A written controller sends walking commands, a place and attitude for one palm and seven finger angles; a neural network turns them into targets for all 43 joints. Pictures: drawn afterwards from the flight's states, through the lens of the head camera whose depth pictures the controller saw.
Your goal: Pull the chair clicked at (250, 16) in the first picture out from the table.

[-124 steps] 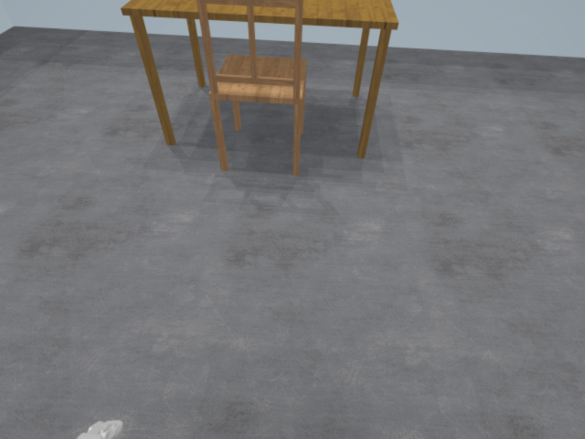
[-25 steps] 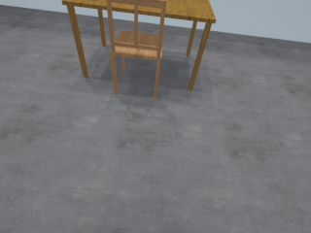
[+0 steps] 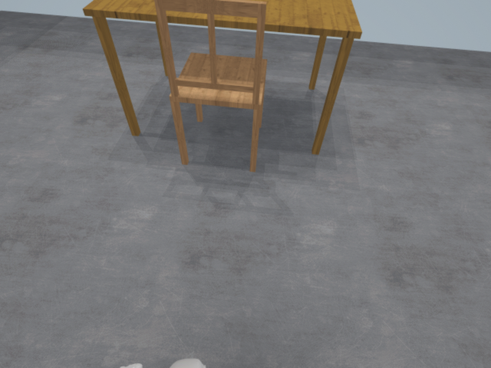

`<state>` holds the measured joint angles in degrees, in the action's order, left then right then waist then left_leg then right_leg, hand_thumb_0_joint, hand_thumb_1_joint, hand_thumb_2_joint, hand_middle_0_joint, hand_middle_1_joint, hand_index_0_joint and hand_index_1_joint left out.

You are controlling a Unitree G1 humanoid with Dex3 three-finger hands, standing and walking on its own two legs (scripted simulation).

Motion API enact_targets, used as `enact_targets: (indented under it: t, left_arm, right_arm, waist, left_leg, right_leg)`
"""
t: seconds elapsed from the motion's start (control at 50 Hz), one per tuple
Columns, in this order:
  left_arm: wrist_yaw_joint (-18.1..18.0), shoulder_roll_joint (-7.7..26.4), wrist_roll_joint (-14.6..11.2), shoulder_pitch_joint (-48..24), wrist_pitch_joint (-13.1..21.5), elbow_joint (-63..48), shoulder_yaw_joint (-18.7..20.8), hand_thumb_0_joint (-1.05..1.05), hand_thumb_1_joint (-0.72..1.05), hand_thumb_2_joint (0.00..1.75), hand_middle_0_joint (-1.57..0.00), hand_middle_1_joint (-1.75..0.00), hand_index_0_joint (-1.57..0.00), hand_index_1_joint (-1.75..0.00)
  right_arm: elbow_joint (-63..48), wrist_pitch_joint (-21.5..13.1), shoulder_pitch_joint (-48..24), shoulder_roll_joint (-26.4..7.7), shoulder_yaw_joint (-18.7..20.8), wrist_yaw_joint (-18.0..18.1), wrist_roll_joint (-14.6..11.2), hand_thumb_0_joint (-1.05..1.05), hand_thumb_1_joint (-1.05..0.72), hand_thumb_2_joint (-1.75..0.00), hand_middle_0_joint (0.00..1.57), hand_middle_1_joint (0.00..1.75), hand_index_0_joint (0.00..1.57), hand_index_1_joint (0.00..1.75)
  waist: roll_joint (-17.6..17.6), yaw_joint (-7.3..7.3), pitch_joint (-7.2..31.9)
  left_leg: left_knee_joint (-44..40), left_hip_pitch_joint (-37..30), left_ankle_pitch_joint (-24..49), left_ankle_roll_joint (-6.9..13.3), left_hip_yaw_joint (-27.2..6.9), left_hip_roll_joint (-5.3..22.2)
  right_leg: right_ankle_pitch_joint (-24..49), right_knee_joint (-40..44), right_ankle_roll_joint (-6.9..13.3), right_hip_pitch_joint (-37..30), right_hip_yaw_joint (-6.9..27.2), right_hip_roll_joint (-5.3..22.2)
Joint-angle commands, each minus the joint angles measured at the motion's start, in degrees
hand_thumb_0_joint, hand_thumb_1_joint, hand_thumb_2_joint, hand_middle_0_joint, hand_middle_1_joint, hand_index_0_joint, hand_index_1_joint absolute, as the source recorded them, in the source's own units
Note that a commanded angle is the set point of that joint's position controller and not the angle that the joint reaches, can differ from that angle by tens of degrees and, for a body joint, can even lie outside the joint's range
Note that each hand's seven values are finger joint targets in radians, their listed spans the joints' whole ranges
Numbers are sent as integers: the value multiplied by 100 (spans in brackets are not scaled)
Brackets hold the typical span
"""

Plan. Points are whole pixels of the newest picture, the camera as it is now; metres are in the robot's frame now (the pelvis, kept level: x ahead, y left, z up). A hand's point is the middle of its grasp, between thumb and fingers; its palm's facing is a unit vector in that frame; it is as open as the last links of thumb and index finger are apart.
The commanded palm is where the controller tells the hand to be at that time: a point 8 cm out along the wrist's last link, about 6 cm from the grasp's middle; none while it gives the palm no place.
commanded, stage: walk to a spot facing it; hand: left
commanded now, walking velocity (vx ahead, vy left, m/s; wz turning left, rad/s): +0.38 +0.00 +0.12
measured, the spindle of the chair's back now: (212, 50) +1.24 +0.15 -0.09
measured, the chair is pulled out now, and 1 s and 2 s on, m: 0.00 0.00 0.00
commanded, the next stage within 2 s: take the last steps up to it in 0.76 s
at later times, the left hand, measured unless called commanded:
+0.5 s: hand (121, 340) +0.20 +0.24 -0.17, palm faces +0.06 -0.99 -0.13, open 7.4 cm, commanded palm none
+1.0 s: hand (191, 200) +0.53 +0.15 -0.15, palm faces -0.12 -0.96 -0.24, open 7.2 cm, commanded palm none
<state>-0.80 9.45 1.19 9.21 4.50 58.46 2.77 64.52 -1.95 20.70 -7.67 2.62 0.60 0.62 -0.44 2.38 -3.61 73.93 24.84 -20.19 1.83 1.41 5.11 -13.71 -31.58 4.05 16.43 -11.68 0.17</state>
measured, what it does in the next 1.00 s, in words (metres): walks ahead: left foot, then right foot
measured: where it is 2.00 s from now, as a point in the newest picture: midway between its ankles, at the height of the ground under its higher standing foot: (242, 251)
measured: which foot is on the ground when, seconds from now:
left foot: up 0.00-0.26, down 0.28-0.84, up 0.86-1.00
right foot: down 0.00-0.30, up 0.32-0.82, down 0.84-1.00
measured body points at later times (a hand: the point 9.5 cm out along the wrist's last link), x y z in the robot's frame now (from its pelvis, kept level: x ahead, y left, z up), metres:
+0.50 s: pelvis +0.22 +0.07 +0.02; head +0.23 +0.10 +0.46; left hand +0.20 +0.30 -0.15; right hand +0.27 -0.17 -0.12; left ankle +0.21 +0.14 -0.73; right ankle +0.21 -0.08 -0.63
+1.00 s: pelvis +0.42 -0.02 +0.00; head +0.44 -0.05 +0.45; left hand +0.54 +0.20 -0.13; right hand +0.35 -0.22 -0.17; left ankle +0.37 +0.14 -0.62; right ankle +0.48 -0.08 -0.73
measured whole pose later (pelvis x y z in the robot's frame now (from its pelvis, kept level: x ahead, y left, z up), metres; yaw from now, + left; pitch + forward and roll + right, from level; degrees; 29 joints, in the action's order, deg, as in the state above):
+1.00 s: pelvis +0.42 -0.02 +0.00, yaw -8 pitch -2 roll +1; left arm -0.8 9.3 0.6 9.5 3.6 58.9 3.1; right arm 64.9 -1.3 19.3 -7.7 2.4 0.7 0.6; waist -1.4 2.1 -5.1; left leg 71.9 23.2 -20.7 -0.9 3.4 6.8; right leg -11.5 -30.6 6.5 17.8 -9.2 -1.0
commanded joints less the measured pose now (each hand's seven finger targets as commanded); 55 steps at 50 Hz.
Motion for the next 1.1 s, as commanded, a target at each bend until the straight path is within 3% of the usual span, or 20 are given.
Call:
enact_targets:
  t: [0.0, 0.06, 0.18, 0.2, 0.24, 0.26, 0.28, 0.3, 0.34, 0.42, 0.58, 0.7, 0.74, 0.78, 0.8, 0.82, 0.84, 0.9, 0.96, 1.08]
  left_arm:
    - [-20, 468, 45, 644, 35, 90, 28, 0, 90, 90, -20, -30, -20, -30]
    - [22, 600, 31, 763, 43, 85, 70, 0, 90, 90, -20, -30, -20, -30]
    - [41, 832, 31, 1476, 13, 285, 98, 0, 90, 90, -20, -30, -20, -30]
    - [38, 853, 37, 1487, 2, 306, 107, 0, 90, 90, -20, -30, -20, -30]
    - [38, 835, -6, 1398, -20, 300, 113, 0, 90, 90, -20, -30, -20, -30]
    - [68, 571, -46, 1531, -20, 200, 77, 0, 90, 90, -20, -30, -20, -30]
    - [113, 401, -62, 1385, 10, -9, 9, 0, 90, 90, -20, -30, -20, -30]
    - [79, 656, -18, 1038, -14, -94, 54, 0, 90, 90, -20, -30, -20, -30]
    - [114, 526, -7, 705, -46, 4, 104, 0, 90, 90, -20, -30, -20, -30]
    - [151, 156, 50, 1248, -284, 272, 94, 0, 90, 90, -20, -30, -20, -30]
    - [224, 154, 65, 303, -438, -121, 114, 0, 90, 90, -20, -30, -20, -30]
    - [238, 133, 15, -501, -353, -417, 63, 0, 90, 90, -20, -30, -20, -30]
    - [219, 222, 21, -125, -311, -339, 82, 0, 90, 90, -20, -30, -20, -30]
    - [190, 423, 59, 1070, -231, 30, 157, 0, 90, 90, -20, -30, -20, -30]
    - [145, 815, 89, 1838, -155, 255, 273, 0, 90, 90, -20, -30, -20, -30]
    - [70, 1458, 76, 2306, -98, 338, 432, 0, 90, 90, -20, -30, -20, -30]
    - [33, 1660, -88, 2293, -121, 351, 420, 0, 90, 90, -20, -30, -20, -30]
    - [-30, 931, -99, 961, -107, 21, 221, 0, 90, 90, -20, -30, -20, -30]
    - [-27, 558, -43, 631, -36, 18, 77, 0, 90, 90, -20, -30, -20, -30]
    - [3, 464, -35, 1012, 22, 127, 78, 0, 90, 90, -20, -30, -20, -30]
  right_arm:
    - [-262, 103, 508, 8, 40, -84, 76, 0, -90, -90, 20, 30, 20, 30]
    - [-551, 88, -106, -89, 41, -177, 76, 0, -90, -90, 20, 30, 20, 30]
    - [-939, -90, -1245, -286, 34, -262, 76, 0, -90, -90, 20, 30, 20, 30]
    - [-935, -114, -1156, -366, 48, -248, 71, 0, -90, -90, 20, 30, 20, 30]
    - [-606, -184, -161, -677, 129, -184, 117, 0, -90, -90, 20, 30, 20, 30]
    - [-433, -231, 645, -1286, 289, -111, 184, 0, -90, -90, 20, 30, 20, 30]
    - [-306, -207, 1212, -1776, 390, -58, 133, 0, -90, -90, 20, 30, 20, 30]
    - [-289, -155, 1111, -1708, 347, -20, 78, 0, -90, -90, 20, 30, 20, 30]
    - [-414, -229, 382, -1115, 197, 38, 64, 0, -90, -90, 20, 30, 20, 30]
    - [-429, -352, -34, -676, 57, 75, 33, 0, -90, -90, 20, 30, 20, 30]
    - [-193, -366, 476, -629, 56, 109, 30, 0, -90, -90, 20, 30, 20, 30]
    - [59, -299, 923, -721, 67, 110, 113, 0, -90, -90, 20, 30, 20, 30]
    - [76, -274, 812, -843, 80, 121, 103, 0, -90, -90, 20, 30, 20, 30]
    - [19, -252, 565, -981, 105, 111, 55, 0, -90, -90, 20, 30, 20, 30]
    - [-26, -244, 536, -893, 90, 53, 4, 0, -90, -90, 20, 30, 20, 30]
    - [-160, -269, 892, -495, 27, 33, -73, 0, -90, -90, 20, 30, 20, 30]
    - [-274, -228, 637, -540, 13, 53, -84, 0, -90, -90, 20, 30, 20, 30]
    - [-219, -101, 181, -370, 51, 49, -10, 0, -90, -90, 20, 30, 20, 30]
    - [-32, 106, 589, -141, 16, 20, 76, 0, -90, -90, 20, 30, 20, 30]
    - [-278, 180, 27, -297, 88, -68, 115, 0, -90, -90, 20, 30, 20, 30]
  waist:
    - [564, 82, -200]
    - [675, -32, -245]
    - [548, -454, -210]
    - [434, -367, -194]
    - [-34, 121, 379]
    - [-1196, 413, 970]
    - [-2071, 519, 1226]
    - [-1418, 511, 1033]
    - [-617, 252, 305]
    - [-484, -288, 36]
    - [-609, -195, -414]
    - [-566, 26, -638]
    - [-566, -187, -378]
    - [-517, -743, 259]
    - [144, -1079, 770]
    - [1540, -1077, 1584]
    - [1419, -952, 1707]
    - [206, -442, 488]
    - [284, -35, 195]
    - [466, -141, 120]
  left_leg:
    - [-970, 182, 503, -163, -32, 421]
    - [-2153, 186, 942, -280, 249, 422]
    - [-3591, 169, 773, -169, 624, 125]
    - [-3818, -137, 709, -132, 656, 98]
    - [-4555, -1810, 913, -17, 767, -123]
    - [-4979, -3207, 870, 393, -787, 980]
    - [-5639, -3905, 1481, 946, -2443, 2158]
    - [-5757, -3626, 1151, 1067, -2411, 2224]
    - [-5901, -2654, 1689, 799, -1540, 1868]
    - [-6205, -1747, 2075, 372, -100, 1246]
    - [-6466, -2347, 2372, 508, 526, 1159]
    - [-6119, -2771, 3334, 516, 852, 1376]
    - [-5510, -2828, 4542, 473, 1004, 1423]
    - [-4063, -2538, 5105, 245, 1313, 1177]
    - [-2694, -1545, 4018, 47, 1383, 901]
    - [-663, 80, -206, -256, 1355, -28]
    - [406, 472, -1404, -218, 476, -265]
    - [368, 434, -201, -193, -95, 339]
    - [-264, 93, 420, -271, -35, 379]
    - [-1092, 851, 1031, -365, -55, 374]
  right_leg:
    - [-92, 2224, 416, 713, 1207, 1602]
    - [-107, 2234, 412, 485, 899, 1445]
    - [930, 1737, 398, -840, 1062, 1607]
    - [1084, 1515, 380, -838, 1040, 1642]
    - [1881, -14, 131, -530, 511, 1218]
    - [870, -1647, -197, 561, 144, 668]
    - [-1861, -3343, -379, 1811, 216, 77]
    - [-1894, -3980, -281, 2059, 802, 336]
    - [-916, -4279, -313, 2244, 1048, 712]
    - [-33, -3915, -471, 1657, 1059, 772]
    - [611, -2550, -548, 2485, 810, 798]
    - [267, -855, -225, 1925, 455, 558]
    - [18, -581, -40, 1203, 312, 297]
    - [424, -125, 89, -363, 92, -40]
    - [892, 98, 240, -1758, 634, 353]
    - [1942, 534, 920, -3159, 3277, 2114]
    - [2912, 1169, 1282, -3000, 4001, 2553]
    - [2100, 1506, 855, -951, 2665, 2046]
    - [1593, 1862, 432, 74, 1585, 1552]
    - [492, 2281, 369, -411, 1515, 1411]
